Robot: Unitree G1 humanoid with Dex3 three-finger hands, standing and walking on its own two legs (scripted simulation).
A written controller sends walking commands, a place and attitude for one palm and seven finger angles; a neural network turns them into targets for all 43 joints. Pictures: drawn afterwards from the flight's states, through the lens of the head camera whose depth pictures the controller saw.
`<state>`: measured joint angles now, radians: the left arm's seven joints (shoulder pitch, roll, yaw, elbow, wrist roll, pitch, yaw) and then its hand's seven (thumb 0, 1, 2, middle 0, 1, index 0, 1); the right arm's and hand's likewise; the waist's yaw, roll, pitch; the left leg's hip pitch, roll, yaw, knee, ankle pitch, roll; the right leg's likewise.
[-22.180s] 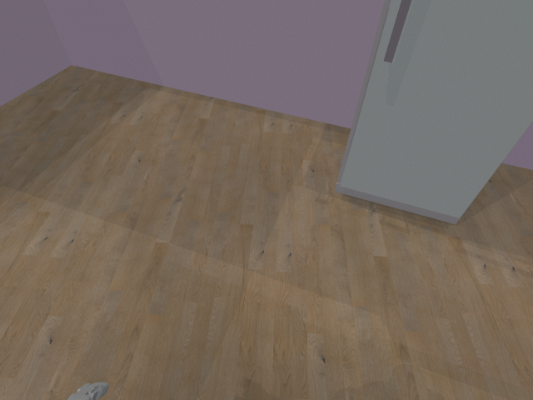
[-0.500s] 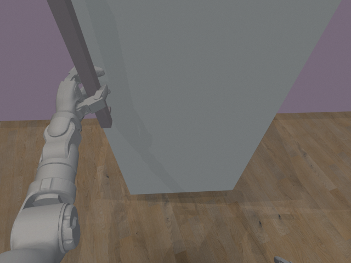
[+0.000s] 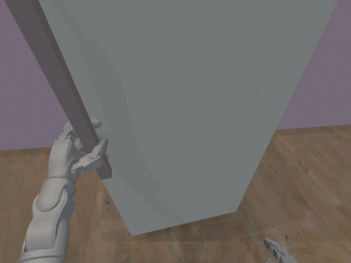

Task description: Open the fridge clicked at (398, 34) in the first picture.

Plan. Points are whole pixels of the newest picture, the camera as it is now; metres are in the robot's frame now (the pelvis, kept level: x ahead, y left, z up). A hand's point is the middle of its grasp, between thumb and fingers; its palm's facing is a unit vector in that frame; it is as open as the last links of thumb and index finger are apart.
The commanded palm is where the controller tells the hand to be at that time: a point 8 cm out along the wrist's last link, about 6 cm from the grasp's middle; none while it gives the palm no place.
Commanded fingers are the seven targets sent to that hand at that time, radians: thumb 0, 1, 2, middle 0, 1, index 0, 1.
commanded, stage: walk backward, drawing the door open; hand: left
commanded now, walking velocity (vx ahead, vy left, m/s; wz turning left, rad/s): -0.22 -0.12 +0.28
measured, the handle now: (75, 100) +0.36 +0.21 +0.22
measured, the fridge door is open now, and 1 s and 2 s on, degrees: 8 38 79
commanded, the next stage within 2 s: stop walking and hold the door back in 1.94 s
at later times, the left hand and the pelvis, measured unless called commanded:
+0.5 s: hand (110, 199) +0.21 +0.13 +0.12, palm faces +0.28 -0.94 -0.18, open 7.0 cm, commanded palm +0.17 +0.17 +0.12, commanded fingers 0.00 0.90 0.90 -0.45 -1.40 -0.45 -1.40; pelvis -0.04 -0.04 +0.00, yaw +10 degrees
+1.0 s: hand out of the picture +0.10 +0.02 +0.12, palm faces +0.49 -0.85 -0.19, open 7.2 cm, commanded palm +0.04 +0.04 +0.12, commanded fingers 0.00 0.90 0.90 -0.45 -1.40 -0.45 -1.40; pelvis -0.07 -0.20 -0.01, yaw +31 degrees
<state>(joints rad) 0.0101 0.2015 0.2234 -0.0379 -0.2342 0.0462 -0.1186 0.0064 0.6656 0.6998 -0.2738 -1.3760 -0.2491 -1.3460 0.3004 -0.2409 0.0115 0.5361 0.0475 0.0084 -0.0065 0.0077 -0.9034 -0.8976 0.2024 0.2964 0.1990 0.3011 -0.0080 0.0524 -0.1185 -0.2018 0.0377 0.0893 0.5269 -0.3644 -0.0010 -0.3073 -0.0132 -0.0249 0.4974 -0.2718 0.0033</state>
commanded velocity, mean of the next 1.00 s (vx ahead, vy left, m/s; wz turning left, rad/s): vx -0.19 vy -0.33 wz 0.63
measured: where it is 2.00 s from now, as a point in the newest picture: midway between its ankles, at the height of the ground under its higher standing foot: outside the picture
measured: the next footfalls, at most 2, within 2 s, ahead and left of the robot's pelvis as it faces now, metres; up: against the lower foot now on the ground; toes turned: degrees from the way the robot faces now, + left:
left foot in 0.62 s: -0.02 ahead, +0.09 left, +0.00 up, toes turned +20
right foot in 0.90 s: +0.04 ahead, -0.26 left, +0.00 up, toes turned +26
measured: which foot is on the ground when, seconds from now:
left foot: down 0.00-0.36, up 0.38-0.60, down 0.62-0.92, up 0.94-1.00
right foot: down 0.00-0.64, up 0.66-0.88, down 0.90-1.00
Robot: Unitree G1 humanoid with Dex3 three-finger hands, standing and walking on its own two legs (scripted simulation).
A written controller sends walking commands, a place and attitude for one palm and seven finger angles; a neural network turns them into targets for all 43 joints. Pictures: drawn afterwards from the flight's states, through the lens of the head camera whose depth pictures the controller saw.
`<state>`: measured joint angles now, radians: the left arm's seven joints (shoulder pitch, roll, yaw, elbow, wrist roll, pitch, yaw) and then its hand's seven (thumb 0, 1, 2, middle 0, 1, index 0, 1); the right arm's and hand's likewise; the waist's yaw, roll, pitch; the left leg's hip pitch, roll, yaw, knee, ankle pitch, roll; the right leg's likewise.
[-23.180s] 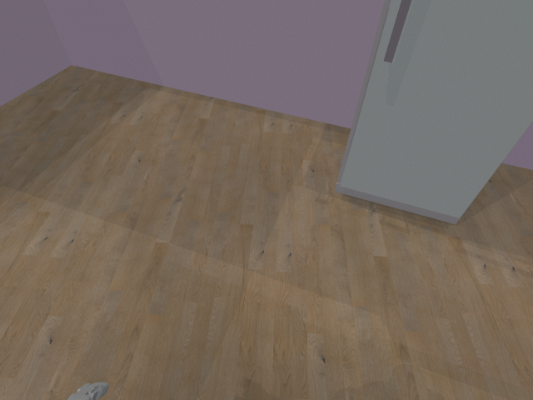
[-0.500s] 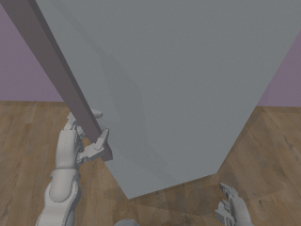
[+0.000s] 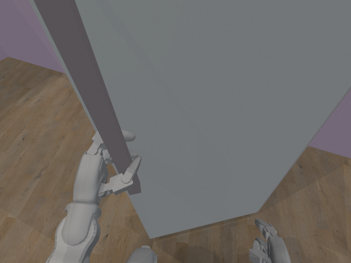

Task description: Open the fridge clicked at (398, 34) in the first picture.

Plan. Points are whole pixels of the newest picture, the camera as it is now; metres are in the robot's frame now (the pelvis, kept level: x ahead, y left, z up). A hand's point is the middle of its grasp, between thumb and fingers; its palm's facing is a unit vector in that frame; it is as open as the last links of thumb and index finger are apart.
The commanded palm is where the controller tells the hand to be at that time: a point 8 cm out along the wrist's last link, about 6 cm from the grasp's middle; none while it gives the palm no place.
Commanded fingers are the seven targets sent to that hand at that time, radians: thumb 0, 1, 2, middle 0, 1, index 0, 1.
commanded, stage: walk backward, drawing the door open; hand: left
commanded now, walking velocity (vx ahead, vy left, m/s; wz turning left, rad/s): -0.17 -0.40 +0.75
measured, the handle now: (107, 113) +0.31 +0.12 +0.24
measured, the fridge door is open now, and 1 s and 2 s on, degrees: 38 79 75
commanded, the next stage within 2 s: stop walking and hold the door back in 0.94 s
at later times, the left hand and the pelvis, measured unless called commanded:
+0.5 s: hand out of the picture +0.11 +0.00 +0.13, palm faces +0.52 -0.81 -0.29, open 7.3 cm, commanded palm +0.06 +0.02 +0.14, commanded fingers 0.00 0.90 0.90 -0.45 -1.40 -0.45 -1.40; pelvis -0.07 -0.24 -0.01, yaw +24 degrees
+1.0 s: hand out of the picture -0.01 -0.17 +0.13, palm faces +0.82 -0.49 -0.28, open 7.3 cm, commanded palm -0.07 -0.17 +0.13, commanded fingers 0.00 0.90 0.90 -0.45 -1.40 -0.45 -1.40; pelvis -0.04 -0.48 +0.00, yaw +46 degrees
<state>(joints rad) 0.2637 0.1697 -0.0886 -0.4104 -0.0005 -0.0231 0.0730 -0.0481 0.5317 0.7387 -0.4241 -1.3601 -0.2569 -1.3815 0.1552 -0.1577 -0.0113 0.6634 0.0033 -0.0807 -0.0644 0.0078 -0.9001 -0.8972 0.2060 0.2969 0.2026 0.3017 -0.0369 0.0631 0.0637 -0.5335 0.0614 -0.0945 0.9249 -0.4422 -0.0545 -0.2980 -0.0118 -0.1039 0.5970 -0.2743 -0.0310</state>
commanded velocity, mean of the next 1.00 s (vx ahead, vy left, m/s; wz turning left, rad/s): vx -0.17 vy -0.36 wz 0.75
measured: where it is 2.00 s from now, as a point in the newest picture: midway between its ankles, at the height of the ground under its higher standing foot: outside the picture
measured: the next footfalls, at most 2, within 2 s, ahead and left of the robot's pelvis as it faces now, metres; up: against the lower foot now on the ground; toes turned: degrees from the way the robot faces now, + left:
left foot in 0.16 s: -0.02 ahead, +0.08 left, +0.00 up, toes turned +15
right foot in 0.42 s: +0.06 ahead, -0.32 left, +0.00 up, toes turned +19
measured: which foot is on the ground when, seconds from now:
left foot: up 0.00-0.14, down 0.16-0.44, up 0.46-0.72, down 0.74-1.00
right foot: down 0.00-0.16, up 0.18-0.40, down 0.42-0.72, up 0.74-1.00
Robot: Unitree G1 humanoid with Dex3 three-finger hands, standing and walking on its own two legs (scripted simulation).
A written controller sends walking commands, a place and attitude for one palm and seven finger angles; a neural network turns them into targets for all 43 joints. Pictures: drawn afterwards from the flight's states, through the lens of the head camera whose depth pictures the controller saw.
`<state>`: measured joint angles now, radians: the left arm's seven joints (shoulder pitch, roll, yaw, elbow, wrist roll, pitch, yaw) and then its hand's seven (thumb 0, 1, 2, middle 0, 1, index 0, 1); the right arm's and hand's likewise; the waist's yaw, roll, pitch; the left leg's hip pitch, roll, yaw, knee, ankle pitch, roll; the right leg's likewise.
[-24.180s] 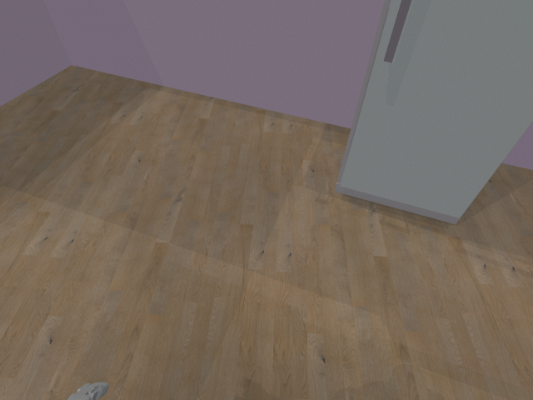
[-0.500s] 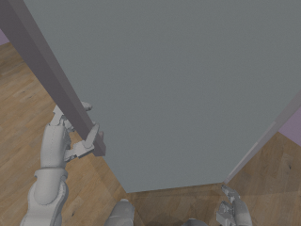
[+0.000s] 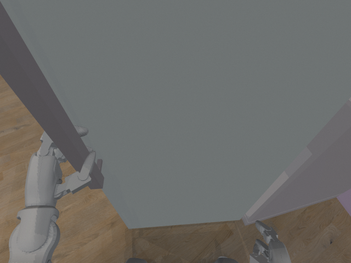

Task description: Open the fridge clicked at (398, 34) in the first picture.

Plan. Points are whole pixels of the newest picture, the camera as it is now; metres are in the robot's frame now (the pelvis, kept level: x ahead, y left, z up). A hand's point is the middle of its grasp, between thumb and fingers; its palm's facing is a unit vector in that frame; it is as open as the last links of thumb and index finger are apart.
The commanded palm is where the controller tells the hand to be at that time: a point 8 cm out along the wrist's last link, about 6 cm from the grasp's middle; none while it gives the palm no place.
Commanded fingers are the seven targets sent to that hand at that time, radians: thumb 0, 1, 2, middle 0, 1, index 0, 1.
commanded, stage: stop walking and hold the door back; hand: left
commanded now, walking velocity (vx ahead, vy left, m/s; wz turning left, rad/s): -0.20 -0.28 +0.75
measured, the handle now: (58, 107) +0.30 +0.22 +0.23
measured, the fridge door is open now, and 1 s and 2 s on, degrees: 79 75 77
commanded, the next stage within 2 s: loosen the grip on the handle in 1.96 s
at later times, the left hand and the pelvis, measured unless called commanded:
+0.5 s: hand (87, 186) +0.22 +0.17 +0.13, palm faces +0.46 -0.85 -0.25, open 6.4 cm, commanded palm +0.21 +0.24 +0.11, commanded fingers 0.00 0.90 0.90 -0.45 -1.40 -0.45 -1.40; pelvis -0.11 -0.12 +0.02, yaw +11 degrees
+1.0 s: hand (90, 146) +0.29 +0.19 +0.14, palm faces +0.49 -0.84 -0.21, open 6.1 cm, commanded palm +0.23 +0.26 +0.11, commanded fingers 0.00 0.90 0.90 -0.45 -1.40 -0.45 -1.40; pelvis -0.12 -0.14 +0.01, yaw +9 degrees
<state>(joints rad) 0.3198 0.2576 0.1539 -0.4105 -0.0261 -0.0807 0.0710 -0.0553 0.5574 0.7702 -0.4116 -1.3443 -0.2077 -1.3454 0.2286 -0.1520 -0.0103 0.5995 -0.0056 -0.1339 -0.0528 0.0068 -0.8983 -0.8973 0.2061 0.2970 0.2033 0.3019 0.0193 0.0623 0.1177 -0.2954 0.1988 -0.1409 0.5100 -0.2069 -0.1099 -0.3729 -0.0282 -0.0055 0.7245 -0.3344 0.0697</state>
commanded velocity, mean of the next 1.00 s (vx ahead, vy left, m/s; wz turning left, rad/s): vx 0.18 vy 0.17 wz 0.01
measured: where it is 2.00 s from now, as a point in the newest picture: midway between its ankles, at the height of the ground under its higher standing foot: outside the picture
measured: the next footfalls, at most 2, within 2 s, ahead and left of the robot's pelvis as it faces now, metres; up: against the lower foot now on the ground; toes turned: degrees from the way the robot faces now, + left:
right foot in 0.04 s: +0.06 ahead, -0.18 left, +0.00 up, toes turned +0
left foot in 0.54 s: -0.14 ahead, +0.00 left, +0.00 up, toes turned +17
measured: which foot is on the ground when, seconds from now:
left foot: down 0.00-0.04, up 0.06-0.52, down 0.54-0.80, up 0.82-1.00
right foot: up 0.00-0.02, down 0.04-0.52, up 0.54-0.78, down 0.80-1.00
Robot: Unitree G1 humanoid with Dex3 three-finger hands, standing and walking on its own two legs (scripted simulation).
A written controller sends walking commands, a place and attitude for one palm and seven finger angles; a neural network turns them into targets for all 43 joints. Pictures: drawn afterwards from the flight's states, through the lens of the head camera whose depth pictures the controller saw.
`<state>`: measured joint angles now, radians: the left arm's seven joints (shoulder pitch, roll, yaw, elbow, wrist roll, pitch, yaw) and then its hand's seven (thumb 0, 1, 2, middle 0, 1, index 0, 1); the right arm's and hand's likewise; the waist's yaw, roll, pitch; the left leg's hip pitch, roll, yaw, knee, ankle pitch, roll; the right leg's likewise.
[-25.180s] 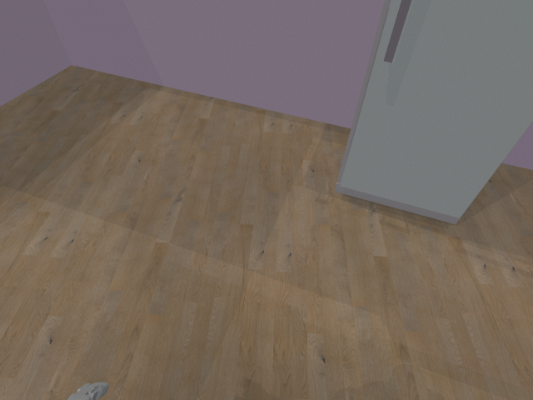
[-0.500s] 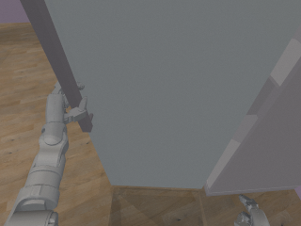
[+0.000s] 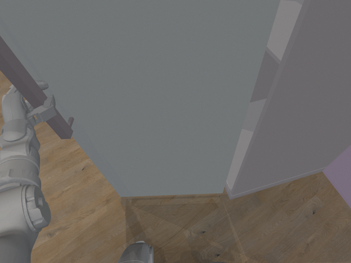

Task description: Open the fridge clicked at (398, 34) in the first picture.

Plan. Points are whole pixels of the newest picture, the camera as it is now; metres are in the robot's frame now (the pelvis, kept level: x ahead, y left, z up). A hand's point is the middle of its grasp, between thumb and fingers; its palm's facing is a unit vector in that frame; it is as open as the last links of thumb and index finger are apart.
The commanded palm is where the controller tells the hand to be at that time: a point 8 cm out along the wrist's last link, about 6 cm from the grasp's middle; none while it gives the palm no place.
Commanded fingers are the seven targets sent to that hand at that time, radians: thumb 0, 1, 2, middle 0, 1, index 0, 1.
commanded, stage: stop walking and hold the door back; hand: left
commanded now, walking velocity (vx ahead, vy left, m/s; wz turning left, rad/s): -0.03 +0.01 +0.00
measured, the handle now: (18, 62) +0.50 +0.29 +0.22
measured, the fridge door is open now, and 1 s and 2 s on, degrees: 75 77 76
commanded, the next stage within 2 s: loosen the grip on the handle in 0.96 s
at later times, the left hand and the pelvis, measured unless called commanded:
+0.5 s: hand (45, 118) +0.43 +0.27 +0.12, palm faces +0.17 -0.96 -0.24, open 6.6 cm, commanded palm +0.39 +0.34 +0.10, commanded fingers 0.00 0.90 0.90 -0.45 -1.40 -0.45 -1.40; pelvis +0.03 +0.07 -0.01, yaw -7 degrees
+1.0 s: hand (46, 118) +0.43 +0.27 +0.11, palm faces +0.20 -0.95 -0.23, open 6.1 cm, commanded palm +0.39 +0.33 +0.10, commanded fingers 0.00 0.90 0.90 -0.45 -1.40 -0.45 -1.40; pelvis +0.00 +0.07 -0.01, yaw -6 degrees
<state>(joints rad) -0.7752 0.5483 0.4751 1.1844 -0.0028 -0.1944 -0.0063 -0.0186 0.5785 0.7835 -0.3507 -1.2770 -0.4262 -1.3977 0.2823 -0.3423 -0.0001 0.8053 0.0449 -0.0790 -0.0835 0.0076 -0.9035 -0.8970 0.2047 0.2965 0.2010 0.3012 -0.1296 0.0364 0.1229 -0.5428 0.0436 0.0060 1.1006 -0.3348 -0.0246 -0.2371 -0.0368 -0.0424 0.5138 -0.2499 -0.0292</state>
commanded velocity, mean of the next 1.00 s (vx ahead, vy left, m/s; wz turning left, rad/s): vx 0.00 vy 0.00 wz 0.00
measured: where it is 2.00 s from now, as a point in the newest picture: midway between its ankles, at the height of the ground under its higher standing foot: outside the picture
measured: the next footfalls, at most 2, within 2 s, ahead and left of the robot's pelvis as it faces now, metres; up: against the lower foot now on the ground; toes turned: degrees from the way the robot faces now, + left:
left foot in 0.24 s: +0.12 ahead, +0.16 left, +0.00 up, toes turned +1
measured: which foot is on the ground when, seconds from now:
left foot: up 0.00-0.22, down 0.24-1.00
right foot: down 0.00-1.00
